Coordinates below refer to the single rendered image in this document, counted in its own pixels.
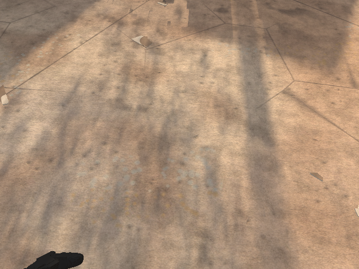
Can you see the robot left hand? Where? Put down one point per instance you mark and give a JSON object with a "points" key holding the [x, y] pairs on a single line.
{"points": [[53, 260]]}

